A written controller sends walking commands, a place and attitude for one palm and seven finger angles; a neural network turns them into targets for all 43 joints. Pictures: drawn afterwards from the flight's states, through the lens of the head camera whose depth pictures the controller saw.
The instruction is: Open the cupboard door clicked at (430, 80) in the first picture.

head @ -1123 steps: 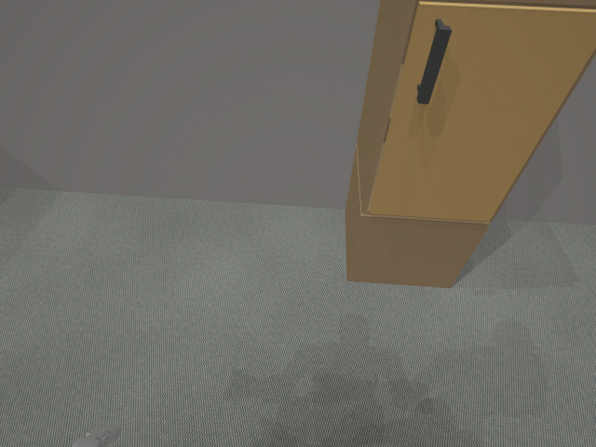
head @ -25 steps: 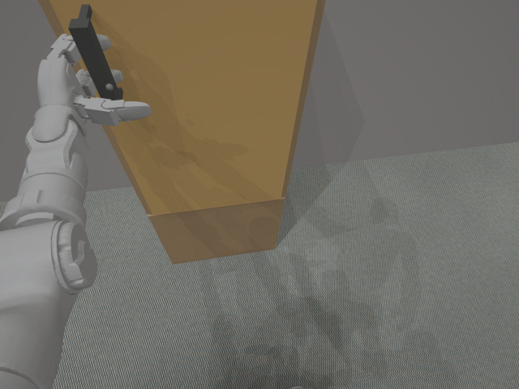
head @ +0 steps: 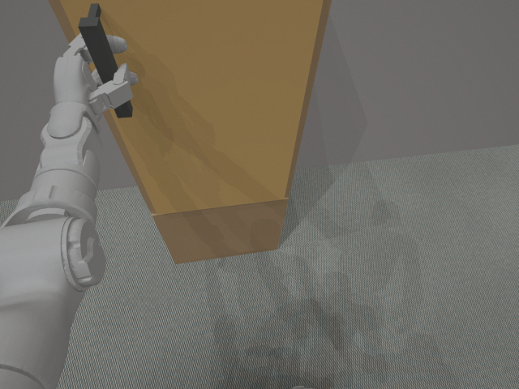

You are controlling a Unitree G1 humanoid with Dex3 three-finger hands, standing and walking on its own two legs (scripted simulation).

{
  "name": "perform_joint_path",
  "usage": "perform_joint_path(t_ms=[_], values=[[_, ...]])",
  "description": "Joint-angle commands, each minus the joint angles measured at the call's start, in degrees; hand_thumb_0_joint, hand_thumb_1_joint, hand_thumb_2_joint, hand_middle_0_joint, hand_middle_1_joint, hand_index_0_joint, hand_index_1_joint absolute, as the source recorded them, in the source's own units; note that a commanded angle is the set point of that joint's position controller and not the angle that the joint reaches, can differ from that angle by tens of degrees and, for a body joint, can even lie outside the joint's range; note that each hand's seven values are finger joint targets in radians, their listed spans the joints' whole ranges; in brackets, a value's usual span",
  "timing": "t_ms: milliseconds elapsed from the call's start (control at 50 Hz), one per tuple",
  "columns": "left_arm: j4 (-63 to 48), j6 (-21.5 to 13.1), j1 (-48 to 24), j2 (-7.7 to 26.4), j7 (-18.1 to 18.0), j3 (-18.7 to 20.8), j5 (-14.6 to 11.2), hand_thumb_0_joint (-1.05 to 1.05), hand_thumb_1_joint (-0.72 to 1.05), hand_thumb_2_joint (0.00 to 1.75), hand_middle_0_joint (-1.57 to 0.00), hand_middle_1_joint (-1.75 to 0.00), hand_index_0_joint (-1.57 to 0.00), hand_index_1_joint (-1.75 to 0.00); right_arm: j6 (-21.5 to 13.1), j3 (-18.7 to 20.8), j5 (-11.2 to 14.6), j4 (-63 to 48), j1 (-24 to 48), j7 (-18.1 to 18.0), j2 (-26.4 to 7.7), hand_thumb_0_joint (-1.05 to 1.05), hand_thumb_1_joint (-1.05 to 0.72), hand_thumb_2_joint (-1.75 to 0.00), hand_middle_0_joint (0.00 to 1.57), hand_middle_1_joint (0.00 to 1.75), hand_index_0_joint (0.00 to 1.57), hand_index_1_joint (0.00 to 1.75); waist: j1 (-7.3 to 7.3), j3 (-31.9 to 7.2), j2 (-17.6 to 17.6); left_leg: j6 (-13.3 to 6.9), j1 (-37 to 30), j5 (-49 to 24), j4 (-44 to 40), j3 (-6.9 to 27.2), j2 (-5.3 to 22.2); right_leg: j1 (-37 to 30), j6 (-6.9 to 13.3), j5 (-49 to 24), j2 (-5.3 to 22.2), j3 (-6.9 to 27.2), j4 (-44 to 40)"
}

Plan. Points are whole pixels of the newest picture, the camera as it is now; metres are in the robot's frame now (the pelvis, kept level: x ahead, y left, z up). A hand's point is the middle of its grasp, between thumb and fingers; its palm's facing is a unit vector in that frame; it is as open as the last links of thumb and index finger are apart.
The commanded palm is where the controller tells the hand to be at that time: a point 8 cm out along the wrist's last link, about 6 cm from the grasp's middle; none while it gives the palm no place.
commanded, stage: close the thumb around the handle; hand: left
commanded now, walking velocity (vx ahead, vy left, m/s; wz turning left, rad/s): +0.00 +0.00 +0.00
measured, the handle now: (110, 64) +0.58 +0.18 +0.17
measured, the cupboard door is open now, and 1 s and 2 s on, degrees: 0 26 40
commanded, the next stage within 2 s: pull the door open along its arc in 0.02 s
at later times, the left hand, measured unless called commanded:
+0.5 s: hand (128, 106) +0.48 +0.15 +0.17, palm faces +0.05 -1.00 +0.02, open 5.9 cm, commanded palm +0.42 +0.19 +0.16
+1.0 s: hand (175, 146) +0.40 +0.08 +0.17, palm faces +0.51 -0.86 -0.01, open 5.8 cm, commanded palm +0.35 +0.11 +0.16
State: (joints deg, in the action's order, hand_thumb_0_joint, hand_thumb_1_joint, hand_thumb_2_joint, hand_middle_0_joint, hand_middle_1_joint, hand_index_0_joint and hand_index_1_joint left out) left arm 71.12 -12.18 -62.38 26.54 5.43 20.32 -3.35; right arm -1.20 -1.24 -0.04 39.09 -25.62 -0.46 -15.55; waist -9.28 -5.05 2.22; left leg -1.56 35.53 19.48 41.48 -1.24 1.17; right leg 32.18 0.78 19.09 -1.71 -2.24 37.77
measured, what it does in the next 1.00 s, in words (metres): stands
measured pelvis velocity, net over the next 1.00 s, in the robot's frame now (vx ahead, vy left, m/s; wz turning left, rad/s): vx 0.00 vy -0.03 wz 0.06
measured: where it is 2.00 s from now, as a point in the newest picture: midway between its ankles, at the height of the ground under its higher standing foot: outside the picture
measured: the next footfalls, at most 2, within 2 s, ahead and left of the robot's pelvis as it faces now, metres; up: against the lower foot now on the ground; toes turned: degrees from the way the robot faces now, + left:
none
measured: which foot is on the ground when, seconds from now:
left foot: down 0.00-1.00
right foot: down 0.00-1.00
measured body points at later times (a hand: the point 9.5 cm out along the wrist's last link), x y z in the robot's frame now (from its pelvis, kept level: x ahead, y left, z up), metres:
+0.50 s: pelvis +0.01 -0.01 +0.01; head +0.05 -0.02 +0.46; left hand +0.47 +0.20 +0.17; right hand +0.02 -0.27 -0.11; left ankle +0.00 +0.10 -0.72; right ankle -0.01 -0.11 -0.72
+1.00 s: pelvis +0.00 -0.03 +0.02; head -0.01 -0.04 +0.46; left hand +0.37 +0.12 +0.17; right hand +0.21 -0.22 -0.08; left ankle +0.00 +0.10 -0.72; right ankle -0.01 -0.11 -0.72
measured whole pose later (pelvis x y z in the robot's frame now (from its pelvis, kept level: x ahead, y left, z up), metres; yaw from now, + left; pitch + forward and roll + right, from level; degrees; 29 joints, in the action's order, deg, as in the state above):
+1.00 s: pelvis +0.00 -0.03 +0.02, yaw +3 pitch +2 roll +0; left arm 21.2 13.2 -32.1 -6.4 -37.2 2.4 0.6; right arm 2.6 -1.6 -1.6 37.0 -5.5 -0.6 -9.5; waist 0.3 -4.1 2.1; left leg 0.6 19.3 15.7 32.6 1.3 0.1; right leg 16.5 2.7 18.2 -1.0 -4.7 32.2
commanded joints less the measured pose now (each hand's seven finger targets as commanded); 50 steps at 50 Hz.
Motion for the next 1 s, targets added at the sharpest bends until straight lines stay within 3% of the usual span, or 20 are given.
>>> perform_joint_path(t_ms=[0, 100, 140, 260, 280, 300, 460, 480, 500, 560, 580, 600, 640, 680, 700, 720, 760, 800, 860, 980], values=[[-11.21, -2.96, -31.88, 12.65, -1.27, 0.09, 0.38, 0.0, 0.9, 0.9, -0.4, -1.35, -0.4, -1.35, -1.46, 3.24, -0.3, -2.87, -7.96, -0.62, -9.85, 0.0, -0.9, -0.9, 0.2, 0.3, 0.2, 0.3, -1.89, -19.03, 1.48, -0.39, -17.58, -17.47, -3.23, 4.19, -0.01, -1.81, -0.02, -16.45, -1.38, 0.37, -4.01], [-11.41, -3.66, -32.25, 14.44, -1.22, 1.22, 0.78, 0.0, 0.9, 0.9, -0.4, -1.35, -0.4, -1.35, -1.71, 3.29, -0.42, -2.91, -8.42, -0.75, -9.96, 0.0, -0.9, -0.9, 0.2, 0.3, 0.2, 0.3, -1.56, -22.14, 2.25, -0.49, -18.07, -17.73, -3.0, 3.86, -0.13, -3.11, -0.04, -17.33, -1.23, 0.85, -3.8], [-12.71, -4.36, -30.14, 14.33, -0.66, 1.58, 0.48, 0.0, 0.9, 0.9, -0.4, -1.35, -0.4, -1.35, -1.8, 3.24, -0.46, -3.38, -8.34, -0.55, -9.75, 0.0, -0.9, -0.9, 0.2, 0.3, 0.2, 0.3, -0.4, -24.41, 3.75, -0.42, -19.33, -19.94, -2.74, 3.74, -0.32, -4.35, 0.14, -19.15, -1.29, 0.9, -3.37], [-16.07, -4.05, -19.64, 12.2, 0.92, 1.91, -1.68, 0.0, 0.9, 0.9, -0.4, -1.35, -0.4, -1.35, -1.53, 3.35, 0.21, -5.67, -6.13, -0.55, -9.45, 0.0, -0.9, -0.9, 0.2, 0.3, 0.2, 0.3, 2.3, -23.68, 2.05, -0.65, -17.92, -19.54, -3.48, 2.15, -0.51, -8.97, 0.33, -21.68, -1.47, 0.92, -3.78], [-17.23, -3.64, -17.5, 11.48, 1.2, 1.68, -2.15, 0.0, 0.9, 0.9, -0.4, -1.35, -0.4, -1.35, -1.43, 3.39, 0.39, -6.2, -5.8, -0.6, -9.4, 0.0, -0.9, -0.9, 0.2, 0.3, 0.2, 0.3, 2.64, -23.54, 0.05, -0.81, -17.28, -19.39, -3.81, 1.85, -0.57, -10.39, 0.27, -22.4, -1.46, 0.87, -3.95], [-19.73, -3.31, -15.87, 11.25, 1.37, 1.7, -2.59, 0.0, 0.9, 0.9, -0.4, -1.35, -0.4, -1.35, -1.41, 3.55, 0.62, -6.71, -5.07, -0.61, -9.29, 0.0, -0.9, -0.9, 0.2, 0.3, 0.2, 0.3, 3.13, -23.54, 1.29, -0.85, -17.86, -19.81, -4.07, 1.49, -0.52, -11.07, 0.32, -23.18, -1.47, 0.97, -4.08], [-38.67, 2.5, 4.81, 2.65, 0.92, -1.66, -6.55, 0.0, 0.9, 0.9, -0.4, -1.35, -0.4, -1.35, -1.32, 3.86, 2.38, -10.71, 1.85, -0.23, -7.83, 0.0, -0.9, -0.9, 0.2, 0.3, 0.2, 0.3, 7.38, -21.07, -0.02, -1.09, -20.57, -25.39, -6.22, -0.09, -0.66, -17.46, 0.48, -29.54, -1.19, 0.4, -5.24], [-41.8, 3.33, 6.87, 1.08, 0.66, -2.6, -6.92, 0.0, 0.9, 0.9, -0.4, -1.35, -0.4, -1.35, -1.47, 3.92, 2.55, -11.02, 2.75, -0.2, -7.56, 0.0, -0.9, -0.9, 0.2, 0.3, 0.2, 0.3, 7.34, -20.61, -1.44, -1.14, -21.29, -25.96, -6.67, -0.16, -0.55, -18.04, 0.37, -30.27, -1.12, 0.19, -5.53], [-45.68, 4.14, 10.56, -0.44, 0.27, -3.06, -7.43, 0.0, 0.9, 0.9, -0.4, -1.35, -0.4, -1.35, -1.63, 3.88, 2.67, -11.69, 3.98, -0.06, -7.19, 0.0, -0.9, -0.9, 0.2, 0.3, 0.2, 0.3, 8.45, -20.55, -1.24, -1.11, -21.84, -27.07, -7.0, -0.43, -0.6, -19.35, 0.42, -31.54, -1.02, 0.19, -5.61], [-56.33, 6.31, 18.93, -5.07, -1.17, -5.8, -7.96, 0.0, 0.9, 0.9, -0.4, -1.35, -0.4, -1.35, -2.18, 3.66, 3.07, -12.89, 7.67, 0.29, -6.09, 0.0, -0.9, -0.9, 0.2, 0.3, 0.2, 0.3, 9.63, -19.48, -0.55, -0.92, -24.18, -30.36, -7.67, -0.71, -0.55, -20.89, 0.34, -33.89, -0.56, -0.16, -5.81], [-62.28, 7.37, 18.94, -7.4, -9.26, 1.0, -11.31, 0.0, 0.9, 0.9, -0.4, -1.35, -0.4, -1.35, -3.02, 3.52, 2.92, -13.36, 10.41, 0.58, -4.15, 0.0, -0.9, -0.9, 0.2, 0.3, 0.2, 0.3, 13.45, -18.73, -2.59, -0.26, -22.45, -29.26, -7.88, -0.67, -0.87, -21.83, 0.17, -31.86, -0.79, -0.97, -6.79], [-64.79, 8.58, 21.99, -12.26, -13.25, -3.8, -9.88, 0.0, 0.9, 0.9, -0.4, -1.35, -0.4, -1.35, -3.43, 3.33, 2.44, -12.71, 12.06, 0.97, -4.03, 0.0, -0.9, -0.9, 0.2, 0.3, 0.2, 0.3, 11.99, -16.82, -2.54, 0.22, -23.1, -28.17, -8.68, -0.8, -0.67, -21.43, 0.11, -30.97, -0.69, -1.09, -6.78], [-66.23, 10.78, 23.8, -14.62, -18.37, -5.51, -8.27, 0.0, 0.9, 0.9, -0.4, -1.35, -0.4, -1.35, -3.25, 3.15, 1.96, -11.86, 13.46, 1.15, -4.05, 0.0, -0.9, -0.9, 0.2, 0.3, 0.2, 0.3, 10.8, -12.55, -5.6, 0.49, -22.44, -25.67, -9.36, -0.32, -0.3, -19.94, -0.07, -28.71, -0.47, -1.42, -7.33], [-69.02, 13.16, 20.7, -16.83, -23.65, -7.55, -5.7, 0.0, 0.9, 0.9, -0.4, -1.35, -0.4, -1.35, -2.29, 3.05, 1.03, -11.41, 15.12, 0.89, -3.73, 0.0, -0.9, -0.9, 0.2, 0.3, 0.2, 0.3, 10.04, -12.15, -7.05, 0.6, -22.71, -23.46, -9.76, -0.16, -0.45, -20.04, -0.23, -26.66, 0.07, -0.93, -7.75], [-69.8, 14.53, 19.11, -18.69, -26.02, -9.25, -4.43, 0.0, 0.9, 0.9, -0.4, -1.35, -0.4, -1.35, -1.87, 2.93, 0.67, -11.28, 16.36, 0.64, -3.28, 0.0, -0.9, -0.9, 0.2, 0.3, 0.2, 0.3, 9.79, -11.68, -5.47, 0.72, -23.06, -22.21, -9.93, -0.19, -0.55, -19.51, -0.21, -24.9, 0.39, -0.68, -8.12], [-70.34, 15.62, 16.41, -19.02, -28.59, -10.24, -2.86, 0.0, 0.9, 0.9, -0.4, -1.35, -0.4, -1.35, -1.44, 2.79, 0.2, -10.8, 16.93, 0.21, -3.09, 0.0, -0.9, -0.9, 0.2, 0.3, 0.2, 0.3, 9.22, -10.69, -7.13, 0.59, -23.36, -21.03, -10.08, 0.19, -0.47, -19.32, -0.32, -23.23, 0.7, -0.45, -8.89], [-68.83, 18.27, 11.76, -21.87, -33.11, -12.81, -0.07, 0.0, 0.9, 0.9, -0.4, -1.35, -0.4, -1.35, -0.58, 2.33, -0.36, -9.94, 18.86, -0.24, -2.14, 0.0, -0.9, -0.9, 0.2, 0.3, 0.2, 0.3, 8.36, -9.59, -5.01, 0.7, -23.61, -18.42, -10.51, 0.52, -0.71, -17.78, -0.15, -19.56, 1.38, 0.0, -9.88], [-67.42, 20.55, 11.01, -24.99, -36.95, -15.06, 2.43, 0.0, 0.9, 0.9, -0.4, -1.35, -0.4, -1.35, 0.17, 2.14, -0.97, -9.26, 20.32, -0.49, -1.26, 0.0, -0.9, -0.9, 0.2, 0.3, 0.2, 0.3, 8.62, -10.45, -3.31, 0.9, -24.01, -17.88, -10.56, 0.71, -0.94, -17.84, 0.16, -18.13, 1.84, 0.21, -10.38], [-63.56, 23.37, 9.61, -28.32, -42.4, -17.15, 5.71, 0.0, 0.9, 0.9, -0.4, -1.35, -0.4, -1.35, 1.29, 1.86, -1.63, -8.11, 21.79, -0.3, -0.51, 0.0, -0.9, -0.9, 0.2, 0.3, 0.2, 0.3, 8.35, -10.91, -4.87, 1.11, -23.61, -16.85, -10.7, 1.32, -1.29, -17.75, 0.36, -16.29, 2.21, 0.17, -11.18], [-59.45, 21.95, 4.82, -30.07, -42.43, -19.95, 6.18, 0.0, 0.9, 0.9, -0.4, -1.35, -0.4, -1.35, 2.84, 2.12, -2.13, -7.06, 21.01, -1.35, -0.33, 0.0, -0.9, -0.9, 0.2, 0.3, 0.2, 0.3, 6.83, -12.92, -7.95, 0.84, -23.5, -16.49, -10.59, 1.57, -1.81, -19.57, -0.07, -19.83, 2.67, 1.05, -11.27]])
